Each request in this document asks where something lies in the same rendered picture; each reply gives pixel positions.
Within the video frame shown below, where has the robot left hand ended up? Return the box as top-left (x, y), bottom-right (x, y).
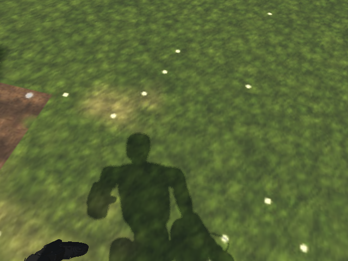
top-left (24, 239), bottom-right (89, 261)

